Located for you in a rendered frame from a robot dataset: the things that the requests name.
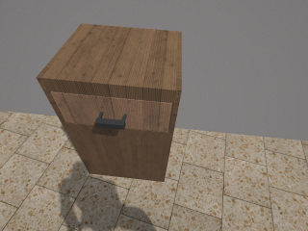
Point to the drawer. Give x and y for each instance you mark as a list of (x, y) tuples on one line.
[(140, 114)]

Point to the handle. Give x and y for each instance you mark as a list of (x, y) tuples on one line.
[(110, 123)]

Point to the cabinet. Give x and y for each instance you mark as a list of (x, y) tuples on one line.
[(120, 62)]

